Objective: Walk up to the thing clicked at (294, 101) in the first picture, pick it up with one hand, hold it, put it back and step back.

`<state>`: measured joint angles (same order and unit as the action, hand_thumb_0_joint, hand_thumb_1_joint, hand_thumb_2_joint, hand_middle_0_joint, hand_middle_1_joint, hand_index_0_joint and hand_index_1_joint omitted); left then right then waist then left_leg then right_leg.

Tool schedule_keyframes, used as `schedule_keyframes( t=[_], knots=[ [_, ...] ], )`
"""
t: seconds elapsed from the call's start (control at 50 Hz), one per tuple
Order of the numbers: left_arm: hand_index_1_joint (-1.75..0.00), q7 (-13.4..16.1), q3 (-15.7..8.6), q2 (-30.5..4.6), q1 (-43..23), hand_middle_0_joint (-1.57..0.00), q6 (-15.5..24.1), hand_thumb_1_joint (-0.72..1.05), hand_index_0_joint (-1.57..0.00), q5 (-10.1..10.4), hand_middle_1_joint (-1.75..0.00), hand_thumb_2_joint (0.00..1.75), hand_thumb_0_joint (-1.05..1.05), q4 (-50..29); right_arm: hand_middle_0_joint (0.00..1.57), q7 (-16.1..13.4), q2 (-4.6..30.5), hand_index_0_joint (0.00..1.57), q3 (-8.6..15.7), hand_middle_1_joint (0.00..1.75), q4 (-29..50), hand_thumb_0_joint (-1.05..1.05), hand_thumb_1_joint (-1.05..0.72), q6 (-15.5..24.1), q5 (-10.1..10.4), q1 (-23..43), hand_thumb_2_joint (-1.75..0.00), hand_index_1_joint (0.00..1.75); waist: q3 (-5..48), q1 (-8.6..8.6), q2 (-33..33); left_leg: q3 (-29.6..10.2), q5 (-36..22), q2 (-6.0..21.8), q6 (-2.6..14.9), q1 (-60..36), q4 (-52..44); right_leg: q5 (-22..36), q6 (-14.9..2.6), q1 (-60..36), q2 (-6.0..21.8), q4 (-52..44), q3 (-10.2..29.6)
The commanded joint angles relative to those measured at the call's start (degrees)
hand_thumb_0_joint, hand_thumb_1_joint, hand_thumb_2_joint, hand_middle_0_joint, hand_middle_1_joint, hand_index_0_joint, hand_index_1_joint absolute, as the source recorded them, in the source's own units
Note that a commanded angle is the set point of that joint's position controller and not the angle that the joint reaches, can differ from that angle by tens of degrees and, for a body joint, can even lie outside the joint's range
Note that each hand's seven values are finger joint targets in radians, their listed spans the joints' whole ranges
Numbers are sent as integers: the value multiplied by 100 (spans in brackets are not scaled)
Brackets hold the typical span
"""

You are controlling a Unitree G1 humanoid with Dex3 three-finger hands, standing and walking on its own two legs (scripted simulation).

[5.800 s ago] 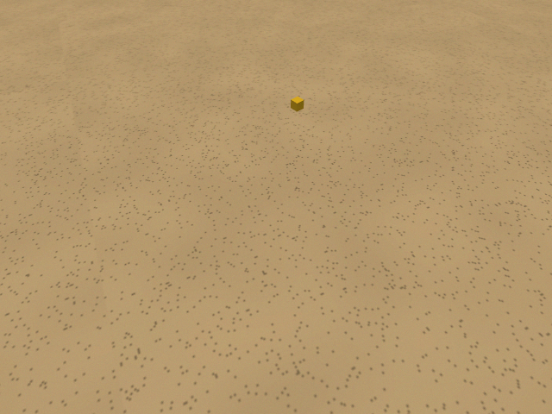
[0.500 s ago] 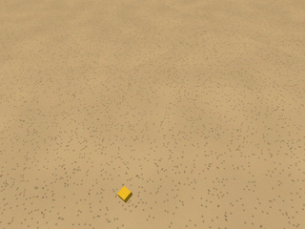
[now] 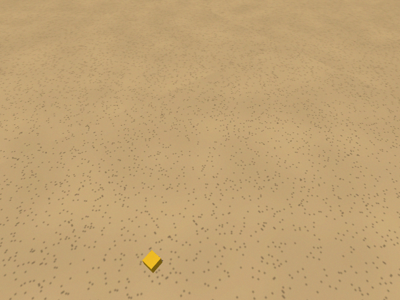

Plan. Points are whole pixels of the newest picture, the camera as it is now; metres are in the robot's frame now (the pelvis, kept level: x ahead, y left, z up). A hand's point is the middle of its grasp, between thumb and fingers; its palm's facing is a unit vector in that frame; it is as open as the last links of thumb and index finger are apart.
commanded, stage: walk up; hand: left
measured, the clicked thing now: (152, 261) +0.43 +0.25 -0.75
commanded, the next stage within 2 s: stand in 0.66 s
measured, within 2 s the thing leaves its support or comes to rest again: neither
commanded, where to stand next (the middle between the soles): +0.05 +0.00 m, yaw +2 degrees
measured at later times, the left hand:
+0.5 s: hand out of the picture +0.09 +0.26 -0.16, palm faces +0.02 -0.95 -0.32, open 7.4 cm
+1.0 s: hand out of the picture +0.09 +0.26 -0.15, palm faces +0.00 -0.94 -0.34, open 7.4 cm
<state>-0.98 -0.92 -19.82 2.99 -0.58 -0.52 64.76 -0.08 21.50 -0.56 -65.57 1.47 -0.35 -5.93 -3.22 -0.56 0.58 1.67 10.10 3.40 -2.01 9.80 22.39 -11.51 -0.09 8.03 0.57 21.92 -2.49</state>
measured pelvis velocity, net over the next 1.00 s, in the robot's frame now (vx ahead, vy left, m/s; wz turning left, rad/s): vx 0.01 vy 0.01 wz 0.01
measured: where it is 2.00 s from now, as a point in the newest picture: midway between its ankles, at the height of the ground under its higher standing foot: outside the picture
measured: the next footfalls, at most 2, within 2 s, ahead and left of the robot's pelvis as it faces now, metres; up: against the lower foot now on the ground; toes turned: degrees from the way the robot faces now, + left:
none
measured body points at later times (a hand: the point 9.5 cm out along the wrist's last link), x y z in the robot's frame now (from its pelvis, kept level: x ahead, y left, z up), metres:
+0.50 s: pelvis +0.01 +0.01 +0.00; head +0.02 +0.01 +0.45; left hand +0.08 +0.31 -0.13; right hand +0.10 -0.29 -0.13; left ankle +0.02 +0.14 -0.74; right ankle +0.01 -0.12 -0.74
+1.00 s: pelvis +0.01 +0.01 +0.00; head +0.02 +0.01 +0.45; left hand +0.09 +0.31 -0.13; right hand +0.10 -0.29 -0.13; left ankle +0.02 +0.14 -0.74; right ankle +0.01 -0.12 -0.74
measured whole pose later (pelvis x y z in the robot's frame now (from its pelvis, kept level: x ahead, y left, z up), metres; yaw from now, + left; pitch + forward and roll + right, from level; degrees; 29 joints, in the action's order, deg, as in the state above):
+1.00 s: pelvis +0.01 +0.01 +0.00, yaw +1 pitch -2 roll +0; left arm -0.2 -0.6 -19.7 4.8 0.1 -0.8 65.7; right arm 0.3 19.9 -0.5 -66.1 0.1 -0.3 -4.3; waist -3.4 0.0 -0.5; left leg 1.5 9.0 2.1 -1.2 7.4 18.5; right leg -10.2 1.0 5.1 1.8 17.5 -2.9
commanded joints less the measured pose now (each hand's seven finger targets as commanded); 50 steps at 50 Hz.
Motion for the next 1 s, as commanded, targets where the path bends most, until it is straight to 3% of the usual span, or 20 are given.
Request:
schedule_keyframes(
  t=[0.0, 0.14, 0.38, 0.62, 0.66, 0.74, 0.8, 0.98],
  knots=[
    [-30, 43, -216, -1239, -380, -20, 153, 90, -20, 27, -30, 90, 0, -292, 20, -63, 1195, 20, 236, 30, 279, 0, -90, 152, -22, 293, -90, 30, 534, 18, -46, -427, -418, 418, 282, -150, -437, 355, -148, -37, 697, -598, 654],
    [-30, 44, -229, -1211, -233, -20, 133, 90, -20, 36, -30, 90, 0, -209, 20, -80, 1184, 20, 246, 30, 283, 0, -90, 160, -8, 342, -90, 30, 623, 54, -46, -460, -822, 479, 285, -319, -476, 617, -115, -136, 671, -552, 538],
    [-30, 65, -230, -1163, -123, -20, 124, 90, -20, 16, -30, 90, 0, -169, 20, -85, 1135, 20, 271, 30, 260, 0, -90, 134, -12, 394, -90, 30, 555, 65, -64, -467, -937, 487, 278, -344, -577, 715, -76, -213, 688, -586, 475],
    [-30, 72, -241, -1153, -100, -20, 135, 90, -20, -13, -30, 90, 0, -216, 20, -74, 1091, 20, 279, 30, 295, 0, -90, 109, -25, 412, -90, 30, 514, 50, -55, -472, -684, 426, 282, -322, -614, 589, -57, -238, 700, -685, 489],
    [-30, 109, -212, -1188, -95, -20, 211, 90, -20, -7, -30, 90, 0, -228, 20, -56, 1062, 20, 273, 30, 340, 0, -90, 53, -10, 560, -90, 30, 488, 65, -239, -513, -1001, 473, 242, -341, -566, 873, -34, -259, 788, -752, 543],
    [-30, 115, -204, -1246, -90, -20, 223, 90, -20, 4, -30, 90, 0, -201, 20, -29, 1030, 20, 248, 30, 306, 0, -90, 20, -7, 459, -90, 30, 480, 36, -77, -534, -739, 462, 226, -351, -655, 660, -34, -266, 769, -773, 539],
    [-30, 118, -175, -1186, -79, -20, 232, 90, -20, 2, -30, 90, 0, -228, 20, -25, 1071, 20, 251, 30, 315, 0, -90, 34, -10, 469, -90, 30, 621, 42, -138, -517, -959, 481, 239, -402, -616, 909, -38, -374, 795, -763, 520],
    [-30, 134, -142, -1209, -61, -20, 221, 90, -20, 9, -30, 90, 0, -232, 20, -15, 1082, 20, 246, 30, 283, 0, -90, 16, -20, 443, -90, 30, 530, 44, -2, -550, -783, 478, 239, -370, -679, 654, -24, -272, 781, -768, 501]
  ],
)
